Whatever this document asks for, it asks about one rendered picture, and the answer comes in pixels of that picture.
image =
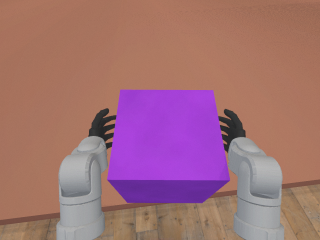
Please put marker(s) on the left robot hand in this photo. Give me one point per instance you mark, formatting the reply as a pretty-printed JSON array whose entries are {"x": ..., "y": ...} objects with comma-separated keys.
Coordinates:
[{"x": 98, "y": 129}]

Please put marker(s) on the right robot hand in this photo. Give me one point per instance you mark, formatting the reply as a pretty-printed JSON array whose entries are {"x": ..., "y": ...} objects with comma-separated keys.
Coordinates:
[{"x": 235, "y": 129}]

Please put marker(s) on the carton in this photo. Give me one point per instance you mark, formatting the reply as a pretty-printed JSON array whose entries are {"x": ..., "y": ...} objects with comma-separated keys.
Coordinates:
[{"x": 167, "y": 147}]

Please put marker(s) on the robot left forearm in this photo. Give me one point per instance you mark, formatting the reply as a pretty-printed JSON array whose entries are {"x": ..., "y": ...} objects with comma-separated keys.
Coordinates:
[{"x": 80, "y": 190}]

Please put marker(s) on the robot right forearm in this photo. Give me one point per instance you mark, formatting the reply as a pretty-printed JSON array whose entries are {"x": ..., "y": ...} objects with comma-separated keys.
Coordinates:
[{"x": 259, "y": 191}]

